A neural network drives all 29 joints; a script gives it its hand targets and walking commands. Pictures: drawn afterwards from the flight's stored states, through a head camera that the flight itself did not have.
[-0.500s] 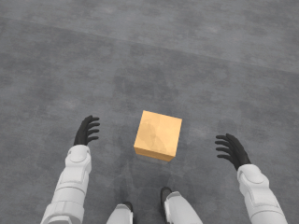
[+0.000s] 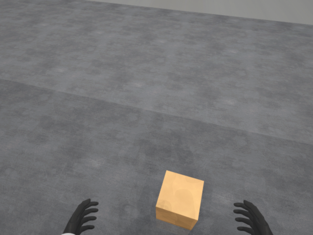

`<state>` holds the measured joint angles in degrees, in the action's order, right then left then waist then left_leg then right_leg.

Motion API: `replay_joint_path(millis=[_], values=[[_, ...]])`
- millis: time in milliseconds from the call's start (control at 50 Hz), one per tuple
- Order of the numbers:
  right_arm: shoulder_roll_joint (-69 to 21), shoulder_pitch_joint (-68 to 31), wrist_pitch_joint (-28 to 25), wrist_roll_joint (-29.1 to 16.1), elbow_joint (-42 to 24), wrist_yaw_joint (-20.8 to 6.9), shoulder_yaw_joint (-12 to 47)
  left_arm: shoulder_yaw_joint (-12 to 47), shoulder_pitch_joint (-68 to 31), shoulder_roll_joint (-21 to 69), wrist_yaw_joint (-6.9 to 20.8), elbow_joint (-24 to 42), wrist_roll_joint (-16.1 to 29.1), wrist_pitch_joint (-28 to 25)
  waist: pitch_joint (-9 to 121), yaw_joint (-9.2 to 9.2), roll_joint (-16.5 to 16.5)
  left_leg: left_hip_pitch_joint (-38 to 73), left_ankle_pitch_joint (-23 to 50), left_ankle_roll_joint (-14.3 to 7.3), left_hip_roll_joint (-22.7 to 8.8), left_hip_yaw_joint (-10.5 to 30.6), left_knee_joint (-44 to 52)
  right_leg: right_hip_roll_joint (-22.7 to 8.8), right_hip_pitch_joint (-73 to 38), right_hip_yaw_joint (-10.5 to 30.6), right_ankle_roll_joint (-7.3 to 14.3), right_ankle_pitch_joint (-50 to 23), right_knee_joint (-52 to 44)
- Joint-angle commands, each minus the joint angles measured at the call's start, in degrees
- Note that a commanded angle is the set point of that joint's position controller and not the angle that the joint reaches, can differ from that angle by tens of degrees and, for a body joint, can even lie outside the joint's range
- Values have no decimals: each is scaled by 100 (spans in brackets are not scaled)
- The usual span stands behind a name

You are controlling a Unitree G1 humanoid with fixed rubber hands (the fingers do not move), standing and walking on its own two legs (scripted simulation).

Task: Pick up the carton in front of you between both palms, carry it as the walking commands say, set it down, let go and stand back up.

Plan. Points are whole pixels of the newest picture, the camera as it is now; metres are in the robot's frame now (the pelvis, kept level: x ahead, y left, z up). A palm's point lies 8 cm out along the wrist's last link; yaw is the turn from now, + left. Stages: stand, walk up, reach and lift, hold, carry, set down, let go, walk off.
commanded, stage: let go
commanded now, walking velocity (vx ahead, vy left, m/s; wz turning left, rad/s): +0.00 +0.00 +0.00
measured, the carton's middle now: (178, 200) +0.42 -0.10 -0.65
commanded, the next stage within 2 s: stand in 0.40 s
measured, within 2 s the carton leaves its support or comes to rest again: neither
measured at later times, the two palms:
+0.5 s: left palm out of the picture +0.13 +0.24 -0.08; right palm out of the picture +0.16 -0.27 -0.07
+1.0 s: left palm out of the picture +0.11 +0.26 -0.08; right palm out of the picture +0.14 -0.32 -0.11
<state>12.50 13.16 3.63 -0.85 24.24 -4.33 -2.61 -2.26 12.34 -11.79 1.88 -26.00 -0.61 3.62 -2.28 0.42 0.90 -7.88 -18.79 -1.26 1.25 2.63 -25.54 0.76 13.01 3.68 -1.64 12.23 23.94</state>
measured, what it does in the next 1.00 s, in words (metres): stands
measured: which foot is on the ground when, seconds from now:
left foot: down 0.00-1.00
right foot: down 0.00-1.00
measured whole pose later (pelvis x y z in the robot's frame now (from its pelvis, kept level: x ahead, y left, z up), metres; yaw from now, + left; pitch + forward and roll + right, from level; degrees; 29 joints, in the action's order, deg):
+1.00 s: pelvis +0.01 -0.04 -0.01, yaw +2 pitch +0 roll +0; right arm 20.5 10.8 0.2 2.0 44.7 1.5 -0.6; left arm -2.0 9.3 -18.7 -0.9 -47.7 -1.8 0.5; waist 0.5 -0.5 2.8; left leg -6.7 -20.2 1.7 -0.1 4.7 -27.1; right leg 1.5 13.3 0.5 1.4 16.9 30.5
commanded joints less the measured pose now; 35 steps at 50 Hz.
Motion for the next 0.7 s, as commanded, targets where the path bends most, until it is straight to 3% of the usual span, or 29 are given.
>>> replay_joint_path(millis=[0, 20, 40, 60, 80, 100, 120, 160, 180, 200, 240, 260, 280, 300, 320, 340, 360, 380, 400, 420, 480, 500, 520, 580, 600, 620, 640, 660, 680], values=[[484, -132, 18, 46, -228, 29, -348, -31, -367, -242, 70, 923, 65, -27, 162, -31, 397, -408, 2258, 300, 0, -105, 688, 330, -863, -449, 73, -1380, -19], [422, -141, 11, 85, -406, 17, -330, -106, -274, -439, 105, 837, 22, 22, 532, 114, 316, -126, 2499, 275, -3, -156, 649, 368, -995, -496, 43, -1531, -41], [776, -243, -17, 238, -590, 39, -297, -13, -88, -424, 115, 651, 61, 30, 382, -27, -82, -84, 2200, 272, -34, -105, 591, 324, -1134, -434, 85, -1339, -119], [650, 32, 65, 180, -232, 68, -429, 117, -212, -307, 144, 743, 131, 16, 357, 167, -33, -54, 2565, 299, -52, -89, 668, 393, -1095, -444, 70, -1688, -37], [504, 35, 20, 61, -334, 37, -272, -208, -259, -679, 124, 761, -55, 57, 371, 38, 394, -393, 2527, 351, 57, -191, 546, 264, -1222, -331, 59, -1588, -56], [470, -148, 109, -12, -372, 30, -103, -5, -132, -387, 169, 724, 49, 93, 477, -80, 312, -145, 2289, 296, 47, -201, 469, 286, -1187, -358, 34, -1539, 5], [701, -116, 292, 182, -625, 216, -309, -108, -267, -524, 43, 474, 118, -92, 466, 196, 101, -162, 2894, 339, -2, -92, 383, 461, -1103, -403, 39, -1579, 111], [745, -366, 473, 235, -664, 323, -193, -165, -269, -673, -38, 481, 81, -131, 366, -35, -193, -632, 2548, 314, -22, -38, 360, 420, -1356, -361, 66, -1450, 227], [827, -210, 527, 202, -780, 346, -210, 78, -156, -397, -40, 557, 126, -78, 548, -10, -236, -635, 2102, 283, 39, -122, 329, 481, -1571, -424, 78, -1475, 318], [541, -215, 557, 146, -558, 328, -37, -55, -211, -522, -47, 388, 77, -54, 127, -113, 56, -727, 2098, 266, 78, -205, 375, 423, -1311, -364, 67, -1212, 220], [487, -497, 631, 194, -693, 352, -143, 144, -176, -227, -50, 479, 129, 27, 272, -208, -108, -677, 1978, 207, 47, -107, 492, 383, -1227, -416, 95, -1263, 183], [677, -290, 658, 275, -655, 413, -275, 66, 92, -337, -54, 289, 108, 31, 260, -75, 69, -747, 2505, 303, 73, -171, 345, 476, -1285, -335, 69, -1610, 200], [558, -336, 657, 170, -747, 399, -91, 63, -148, -507, -48, 384, 50, 11, 349, -68, -72, -780, 1837, 252, 77, -177, 312, 445, -1334, -314, 77, -1368, 291], [557, -408, 696, 231, -774, 388, -47, -103, -164, -520, -58, 479, 73, -9, 230, -327, -7, -862, 2072, 252, 30, -96, 398, 399, -1363, -308, 72, -1322, 279], [616, -501, 667, 178, -634, 409, -97, -85, -412, -329, -54, 677, -34, -21, 454, -232, 326, -896, 1924, 249, 75, -159, 341, 315, -1495, -179, 134, -1437, 226], [701, -397, 664, 276, -660, 441, -67, -88, -135, -510, -8, 599, -73, -8, 515, -324, 161, -722, 2036, 243, 121, -224, 316, 387, -1501, -314, 53, -1420, 203], [509, -708, 681, 238, -745, 415, -52, -7, -346, -327, 15, 475, 19, 10, 296, -191, 5, -673, 1530, 152, 65, -164, 394, 350, -1193, -332, 79, -1044, 179], [525, -505, 686, 303, -809, 401, -80, -377, -90, -908, -12, 323, -172, 56, 238, -251, -22, -625, 1632, 153, 101, -249, 441, 369, -1275, -391, 26, -1064, 184], [1183, -605, 335, 343, 68, 540, -305, -330, -18, -1246, -199, -378, -206, -57, 446, -133, 337, -481, 499, 321, -147, -72, 144, -305, 72, -133, -1, -313, 53], [1089, -366, 94, 322, 134, 575, -234, -340, -289, -1276, -266, -366, -308, -81, 295, 72, 403, -407, 304, 283, -216, 34, 107, -327, 292, 30, 121, -21, 51], [1064, -386, -192, 378, 461, 493, -179, -328, -357, -1279, -200, -524, -277, -263, 182, -8, -107, -535, -656, 91, -370, 341, 215, -310, 586, 48, 220, 954, -38], [1155, -781, -275, 393, 369, 432, -161, -318, -392, -1187, -180, -678, -244, -297, 376, -222, -111, -731, -841, 101, -361, 460, 220, -157, 370, -105, 172, 870, 70], [1136, -400, -314, 373, 521, 452, -227, -324, -290, -1309, -194, -815, -254, -307, 440, 79, 103, -718, -597, 57, -404, 391, 173, -309, 356, 174, 257, 719, 74], [1160, -470, -433, 359, 650, 446, -176, -316, -278, -1339, -163, -939, -244, -409, 372, -33, -83, -639, 439, 120, -373, 342, 85, -377, 52, 92, 233, -343, 248], [1262, -361, -379, 365, 814, 435, -165, -344, -204, -1379, -177, -1015, -211, -373, 298, -87, 270, -618, 606, 176, -346, 279, 84, -398, -47, 86, 179, -648, 242], [1235, -421, -394, 305, 905, 424, -147, -325, -99, -1459, -188, -1108, -220, -386, 377, -179, 21, -539, 693, 176, -396, 353, 127, -438, -3, 89, 268, -504, 297], [1155, -431, -418, 340, 958, 456, -116, -297, -284, -1426, -232, -1157, -206, -383, 529, -76, -60, -346, 766, 175, -339, 243, 14, -503, 24, 306, 289, -490, 205], [1389, -458, -417, 383, 968, 510, -124, -348, -331, -1510, -211, -1066, -202, -422, 338, -114, -584, -375, 931, 151, -368, 390, 120, -379, 76, 60, 210, -620, 286], [1448, -391, -420, 331, 1064, 529, -161, -269, -224, -1446, -201, -1205, -180, -415, 533, -180, -281, -315, 1216, 132, -491, 362, 40, -481, -18, 158, 320, -871, 376]])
